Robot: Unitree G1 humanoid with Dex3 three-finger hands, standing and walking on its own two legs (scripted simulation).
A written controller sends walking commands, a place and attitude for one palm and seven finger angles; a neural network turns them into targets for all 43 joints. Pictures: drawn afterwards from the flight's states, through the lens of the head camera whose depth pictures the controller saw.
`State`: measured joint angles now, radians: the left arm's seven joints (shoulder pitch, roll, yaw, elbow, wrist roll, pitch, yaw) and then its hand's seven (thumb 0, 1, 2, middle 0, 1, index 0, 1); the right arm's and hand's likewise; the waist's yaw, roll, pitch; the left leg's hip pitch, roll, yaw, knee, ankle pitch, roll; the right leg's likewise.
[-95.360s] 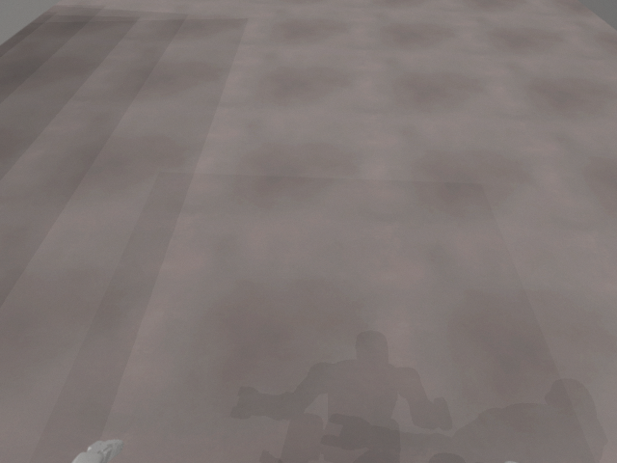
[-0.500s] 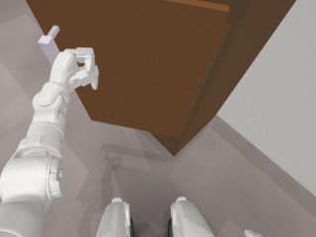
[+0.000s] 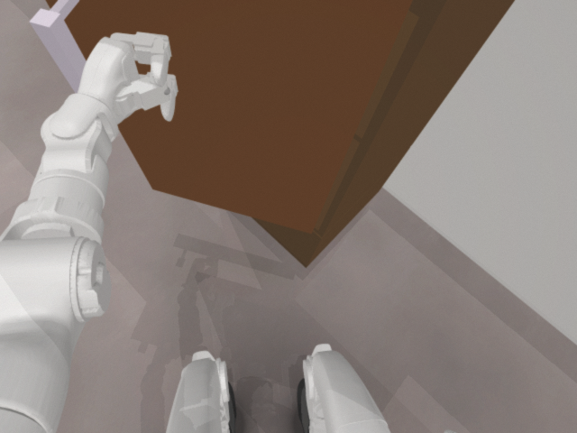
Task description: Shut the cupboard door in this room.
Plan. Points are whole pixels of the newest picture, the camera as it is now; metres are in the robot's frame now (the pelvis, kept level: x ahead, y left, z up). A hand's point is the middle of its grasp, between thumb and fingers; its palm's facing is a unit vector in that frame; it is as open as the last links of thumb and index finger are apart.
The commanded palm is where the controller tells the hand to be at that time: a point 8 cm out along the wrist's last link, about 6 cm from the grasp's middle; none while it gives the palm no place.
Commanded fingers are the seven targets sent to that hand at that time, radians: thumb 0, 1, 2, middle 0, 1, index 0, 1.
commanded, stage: push the door shut along its arc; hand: left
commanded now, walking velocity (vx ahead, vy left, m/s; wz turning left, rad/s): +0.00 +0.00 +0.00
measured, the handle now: (85, 60) +0.59 +0.21 +0.09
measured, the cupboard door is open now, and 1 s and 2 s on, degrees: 28 21 21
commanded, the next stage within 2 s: pull the fist back off the door in 0.08 s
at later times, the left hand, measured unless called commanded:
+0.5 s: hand (193, 81) +0.56 +0.07 +0.08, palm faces +0.08 -1.00 -0.03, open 3.2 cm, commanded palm +0.52 +0.12 +0.09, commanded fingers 0.00 0.90 0.90 -1.30 -1.50 -1.30 -1.50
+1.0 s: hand (195, 136) +0.47 +0.07 +0.09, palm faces +0.06 -1.00 -0.02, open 3.1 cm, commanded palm +0.44 +0.13 +0.09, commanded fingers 0.00 0.90 0.90 -1.30 -1.50 -1.30 -1.50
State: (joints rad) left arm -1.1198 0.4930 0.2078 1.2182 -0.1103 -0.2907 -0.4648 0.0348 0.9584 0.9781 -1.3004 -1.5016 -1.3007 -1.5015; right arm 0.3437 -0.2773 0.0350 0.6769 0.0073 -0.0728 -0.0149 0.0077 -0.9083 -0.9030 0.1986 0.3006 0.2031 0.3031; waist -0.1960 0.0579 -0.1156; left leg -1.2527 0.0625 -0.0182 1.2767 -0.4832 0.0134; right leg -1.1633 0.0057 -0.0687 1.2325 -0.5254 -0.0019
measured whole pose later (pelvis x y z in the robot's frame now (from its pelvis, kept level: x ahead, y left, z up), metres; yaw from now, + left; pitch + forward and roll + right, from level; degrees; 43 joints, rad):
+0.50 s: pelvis +0.01 +0.00 +0.01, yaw +0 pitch +27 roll -3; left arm -1.02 0.26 0.30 1.12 0.05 -0.38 0.17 0.02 0.90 0.91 -1.30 -1.50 -1.30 -1.50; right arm 0.40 -0.21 0.01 0.67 -0.08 -0.02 0.09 0.01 -0.91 -0.90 0.20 0.30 0.20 0.30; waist -0.20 0.07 -0.14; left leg -1.22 0.07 0.00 1.23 -0.49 0.01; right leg -1.14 0.01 -0.05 1.19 -0.53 0.00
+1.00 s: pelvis +0.03 -0.02 +0.04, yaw +1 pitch +20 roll +0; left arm -0.60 0.11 0.13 0.86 -0.03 -0.52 0.13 0.02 0.90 0.90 -1.30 -1.50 -1.30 -1.50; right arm 0.29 -0.26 -0.05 0.64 -0.03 0.02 0.05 0.01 -0.91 -0.90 0.19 0.30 0.20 0.30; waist -0.10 0.03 -0.14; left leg -0.97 0.05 0.01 1.09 -0.47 -0.02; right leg -0.92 0.00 -0.04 1.10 -0.53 -0.02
